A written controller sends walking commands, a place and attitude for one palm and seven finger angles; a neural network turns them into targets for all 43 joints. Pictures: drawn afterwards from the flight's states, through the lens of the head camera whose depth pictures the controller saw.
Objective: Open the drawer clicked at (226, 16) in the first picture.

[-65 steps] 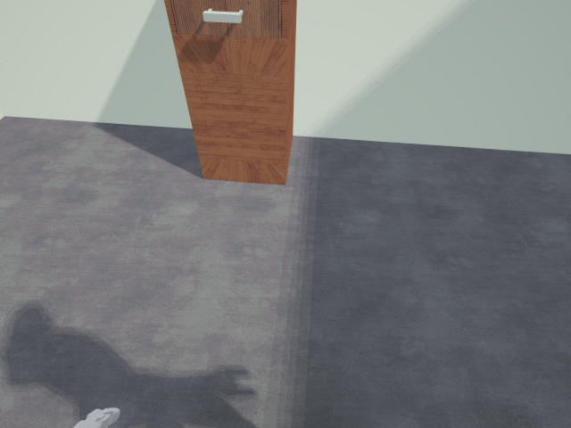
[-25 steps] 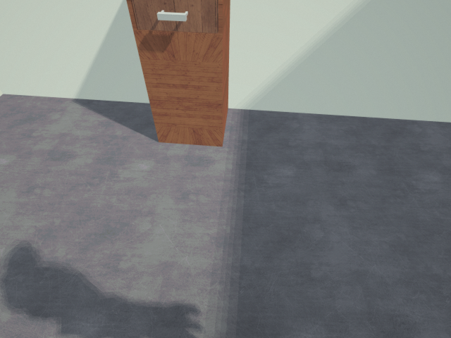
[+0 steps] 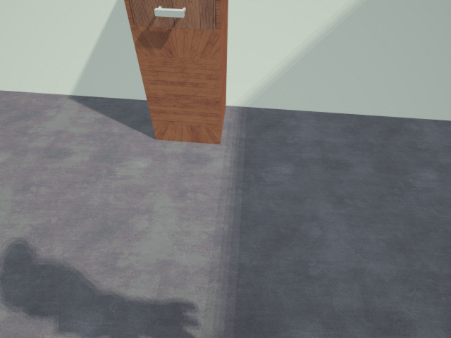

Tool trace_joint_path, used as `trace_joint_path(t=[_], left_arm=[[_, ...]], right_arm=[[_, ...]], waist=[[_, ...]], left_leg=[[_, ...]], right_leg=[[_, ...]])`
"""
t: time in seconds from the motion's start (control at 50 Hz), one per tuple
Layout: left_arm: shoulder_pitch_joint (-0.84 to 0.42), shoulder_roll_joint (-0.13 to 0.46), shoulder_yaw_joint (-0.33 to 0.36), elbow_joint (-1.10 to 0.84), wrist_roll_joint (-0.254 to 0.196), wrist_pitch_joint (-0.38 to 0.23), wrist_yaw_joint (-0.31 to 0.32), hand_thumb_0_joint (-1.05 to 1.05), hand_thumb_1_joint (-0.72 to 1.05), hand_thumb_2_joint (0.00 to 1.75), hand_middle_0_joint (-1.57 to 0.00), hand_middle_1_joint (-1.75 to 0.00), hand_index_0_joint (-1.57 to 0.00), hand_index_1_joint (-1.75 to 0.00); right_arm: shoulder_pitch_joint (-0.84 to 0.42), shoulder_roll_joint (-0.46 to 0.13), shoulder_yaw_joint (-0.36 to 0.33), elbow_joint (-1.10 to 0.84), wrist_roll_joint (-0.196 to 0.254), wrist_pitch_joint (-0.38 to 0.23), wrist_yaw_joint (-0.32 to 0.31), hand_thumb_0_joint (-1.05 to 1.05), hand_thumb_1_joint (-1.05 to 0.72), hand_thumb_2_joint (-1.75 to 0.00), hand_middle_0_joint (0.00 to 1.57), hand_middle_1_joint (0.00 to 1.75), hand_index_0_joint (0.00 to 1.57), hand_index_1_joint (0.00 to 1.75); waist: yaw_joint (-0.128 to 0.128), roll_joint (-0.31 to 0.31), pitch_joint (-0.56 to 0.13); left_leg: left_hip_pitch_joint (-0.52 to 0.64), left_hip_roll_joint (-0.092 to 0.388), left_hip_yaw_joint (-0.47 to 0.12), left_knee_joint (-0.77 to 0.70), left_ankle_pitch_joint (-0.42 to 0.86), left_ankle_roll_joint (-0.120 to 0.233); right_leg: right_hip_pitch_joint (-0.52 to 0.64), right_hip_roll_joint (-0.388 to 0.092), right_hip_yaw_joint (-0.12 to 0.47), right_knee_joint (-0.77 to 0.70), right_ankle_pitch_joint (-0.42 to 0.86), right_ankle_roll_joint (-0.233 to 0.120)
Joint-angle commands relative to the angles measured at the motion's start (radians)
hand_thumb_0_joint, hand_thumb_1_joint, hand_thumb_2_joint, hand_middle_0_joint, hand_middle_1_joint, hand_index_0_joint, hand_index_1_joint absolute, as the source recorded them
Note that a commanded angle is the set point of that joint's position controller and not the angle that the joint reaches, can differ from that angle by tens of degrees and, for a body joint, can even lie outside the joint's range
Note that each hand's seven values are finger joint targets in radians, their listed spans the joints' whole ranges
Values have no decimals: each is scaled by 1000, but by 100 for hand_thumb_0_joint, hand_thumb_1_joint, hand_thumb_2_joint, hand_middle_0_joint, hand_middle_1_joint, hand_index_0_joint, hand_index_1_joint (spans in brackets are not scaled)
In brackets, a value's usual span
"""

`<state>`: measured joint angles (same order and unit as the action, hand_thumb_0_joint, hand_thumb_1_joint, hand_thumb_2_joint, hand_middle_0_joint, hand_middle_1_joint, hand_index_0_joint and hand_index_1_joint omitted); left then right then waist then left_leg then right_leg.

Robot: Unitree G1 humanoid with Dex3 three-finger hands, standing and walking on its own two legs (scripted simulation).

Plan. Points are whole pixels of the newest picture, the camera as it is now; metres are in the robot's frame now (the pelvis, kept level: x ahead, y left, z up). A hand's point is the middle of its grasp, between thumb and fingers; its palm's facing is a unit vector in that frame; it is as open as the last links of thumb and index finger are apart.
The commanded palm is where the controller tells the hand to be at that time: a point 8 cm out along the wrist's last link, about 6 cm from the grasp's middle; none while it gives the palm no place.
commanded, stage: look at it before walking up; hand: left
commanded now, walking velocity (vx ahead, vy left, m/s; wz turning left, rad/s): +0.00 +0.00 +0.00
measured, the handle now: (170, 10) +1.37 +0.32 +0.04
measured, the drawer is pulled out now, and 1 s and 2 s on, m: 0.00 0.00 0.00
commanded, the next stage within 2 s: walk to a spot facing it in 0.14 s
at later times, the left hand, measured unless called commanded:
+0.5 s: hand out of the picture +0.05 +0.23 -0.18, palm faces +0.06 -0.97 -0.23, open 7.4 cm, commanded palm none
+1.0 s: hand (117, 274) +0.29 +0.28 -0.18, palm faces +0.14 -0.98 -0.14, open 7.4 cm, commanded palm none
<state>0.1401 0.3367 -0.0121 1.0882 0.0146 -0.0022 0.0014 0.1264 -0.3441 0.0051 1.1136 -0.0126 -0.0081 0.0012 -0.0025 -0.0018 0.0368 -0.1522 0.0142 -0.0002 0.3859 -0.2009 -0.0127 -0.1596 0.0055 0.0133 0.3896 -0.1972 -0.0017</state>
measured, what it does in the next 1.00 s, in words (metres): walks ahead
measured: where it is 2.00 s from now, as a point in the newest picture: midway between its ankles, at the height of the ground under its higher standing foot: (191, 263)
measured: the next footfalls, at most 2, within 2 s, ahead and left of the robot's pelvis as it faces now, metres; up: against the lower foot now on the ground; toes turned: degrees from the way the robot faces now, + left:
right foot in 1.12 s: +0.47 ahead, +0.03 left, +0.00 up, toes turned +4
left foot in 1.60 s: +0.58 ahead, +0.31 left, +0.00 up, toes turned +27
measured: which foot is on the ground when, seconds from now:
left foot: down 0.00-1.00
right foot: down 0.00-0.60, up 0.62-1.00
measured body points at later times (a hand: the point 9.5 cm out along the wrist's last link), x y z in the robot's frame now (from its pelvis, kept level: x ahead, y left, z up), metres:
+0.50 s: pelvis +0.04 +0.02 -0.01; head +0.04 +0.03 +0.44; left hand +0.05 +0.28 -0.16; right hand +0.08 -0.25 -0.15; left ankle +0.01 +0.12 -0.72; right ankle +0.01 -0.12 -0.74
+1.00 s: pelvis +0.22 +0.09 -0.01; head +0.25 +0.11 +0.44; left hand +0.28 +0.33 -0.17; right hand +0.14 -0.11 -0.15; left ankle +0.07 +0.13 -0.74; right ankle +0.38 -0.01 -0.70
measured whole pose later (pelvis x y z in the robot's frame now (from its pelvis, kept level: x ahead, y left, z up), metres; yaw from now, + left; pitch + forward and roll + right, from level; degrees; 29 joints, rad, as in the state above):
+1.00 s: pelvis +0.22 +0.09 -0.01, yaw +10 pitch -1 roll -1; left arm 0.13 0.17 0.04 1.03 0.02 -0.01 -0.01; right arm 0.49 -0.07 -0.01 1.17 -0.02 -0.08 -0.03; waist -0.05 -0.02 0.07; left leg 0.13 -0.06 0.03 0.23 -0.35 0.08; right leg -0.60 -0.09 -0.11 0.81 -0.15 0.02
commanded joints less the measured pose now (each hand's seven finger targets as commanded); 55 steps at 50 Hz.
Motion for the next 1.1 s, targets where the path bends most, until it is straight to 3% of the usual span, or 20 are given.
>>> trace_joint_path(t=[0.0,0.22,0.26,0.3,0.36,0.4,0.48,0.54,0.56,0.58,0.6,0.64,0.68,0.74,0.88,0.96,1.0,1.04,1.06,1.08], left_arm=[[-41,209,44,-66,-3,-24,10,0,90,90,-20,-30,-20,-30],[-41,212,42,-63,-3,-25,11,0,90,90,-20,-30,-20,-30],[34,91,18,-33,-4,-7,16,0,90,90,-20,-30,-20,-30],[72,104,25,-30,4,5,9,0,90,90,-20,-30,-20,-30],[141,154,53,-43,10,7,4,0,90,90,-20,-30,-20,-30],[192,166,69,-51,12,-7,9,0,90,90,-20,-30,-20,-30],[180,134,80,-66,17,-38,10,0,90,90,-20,-30,-20,-30],[155,89,78,-70,7,-32,7,0,90,90,-20,-30,-20,-30],[164,38,69,-79,0,-27,1,0,90,90,-20,-30,-20,-30],[139,-32,52,-119,-4,-28,-8,0,90,90,-20,-30,-20,-30],[75,-25,53,-153,6,-32,-2,0,90,90,-20,-30,-20,-30],[50,-33,64,-124,14,-37,-5,0,90,90,-20,-30,-20,-30],[83,-50,62,-95,16,-41,-18,0,90,90,-20,-30,-20,-30],[132,-86,59,-72,16,-30,-15,0,90,90,-20,-30,-20,-30],[-47,-113,60,-134,7,-28,-21,0,90,90,-20,-30,-20,-30],[-134,-131,57,-159,0,-39,-19,0,90,90,-20,-30,-20,-30],[-83,-118,61,-150,3,-43,-14,0,90,90,-20,-30,-20,-30],[79,-88,74,-109,9,-51,-7,0,90,90,-20,-30,-20,-30],[206,-65,86,-75,13,-59,-3,0,90,90,-20,-30,-20,-30],[351,6,106,-42,25,-71,6,0,90,90,-20,-30,-20,-30]], right_arm=[[-50,-203,-42,-62,5,-25,-11,0,-90,-90,20,30,20,30],[-60,-207,-42,-60,5,-24,-12,0,-90,-90,20,30,20,30],[4,-75,-12,-37,-2,-6,-5,0,-90,-90,20,30,20,30],[23,-68,-14,-40,-9,8,0,0,-90,-90,20,30,20,30],[33,-47,-18,-71,-12,14,4,0,-90,-90,20,30,20,30],[6,-47,-30,-110,-10,10,9,0,-90,-90,20,30,20,30],[50,3,-39,-126,1,-15,25,0,-90,-90,20,30,20,30],[233,32,-41,-73,1,-28,19,0,-90,-90,20,30,20,30],[350,-27,-61,-39,-3,-35,9,0,-90,-90,20,30,20,30],[460,-128,-92,-18,-12,-40,1,0,-90,-90,20,30,20,30],[481,-124,-88,-15,-8,-34,-9,0,-90,-90,20,30,20,30],[388,-25,-64,-30,-2,-43,-17,0,-90,-90,20,30,20,30],[347,31,-51,-34,0,-67,-22,0,-90,-90,20,30,20,30],[384,62,-48,-8,5,-85,-32,0,-90,-90,20,30,20,30],[452,112,-47,37,5,-89,-44,0,-90,-90,20,30,20,30],[477,108,-48,56,-2,-84,-49,0,-90,-90,20,30,20,30],[464,90,-53,60,0,-82,-50,0,-90,-90,20,30,20,30],[428,60,-61,51,2,-80,-52,0,-90,-90,20,30,20,30],[403,55,-65,38,4,-79,-50,0,-90,-90,20,30,20,30],[405,77,-64,19,12,-80,-38,0,-90,-90,20,30,20,30]], waist=[[0,2,-64],[1,4,-74],[4,-12,-92],[16,-42,-21],[41,-181,57],[61,-211,97],[23,-108,64],[-53,-49,17],[-95,132,-25],[-123,399,-20],[-119,263,26],[-74,112,107],[-35,38,94],[-16,91,31],[-40,98,112],[-61,123,125],[-29,133,101],[45,116,17],[105,86,-38],[160,-36,-134]], left_leg=[[19,109,-95,-73,83,40],[43,110,-88,-70,122,38],[24,95,-73,-46,16,24],[-76,61,-65,-13,-204,28],[-261,-4,3,173,-284,22],[-370,23,13,368,-295,25],[-331,58,46,328,-252,28],[19,6,114,90,-82,27],[169,79,-46,-10,-175,61],[250,326,-442,-167,-288,158],[206,389,-548,-227,-300,215],[89,331,-451,-223,-187,207],[76,279,-316,-212,58,184],[157,214,-162,-175,356,154],[208,177,-83,-197,488,137],[207,181,-58,-153,663,133],[216,193,-48,-76,879,132],[209,195,-43,110,986,115],[119,169,-27,278,915,97],[-104,108,-5,568,602,80]], right_leg=[[-10,-119,107,-72,71,-29],[1,-121,107,-68,124,-28],[18,-121,89,-60,-29,-8],[-14,-126,128,-94,-293,-19],[8,-230,262,-196,-512,-82],[32,-337,365,-262,-516,-154],[82,-336,179,-161,-179,-164],[-112,-229,-16,17,-169,-77],[-230,-150,-100,261,-152,-32],[-471,-28,-179,569,-378,31],[-552,-47,-68,697,-395,11],[-566,-125,-14,792,-223,-4],[-518,-145,-22,776,-122,16],[-504,-131,-56,755,-53,39],[-580,-110,-123,539,49,43],[-440,-66,-153,311,48,4],[-340,-20,-177,280,17,-27],[-151,9,-170,234,8,-57],[35,6,-157,175,54,-72],[301,-158,29,141,72,-135]])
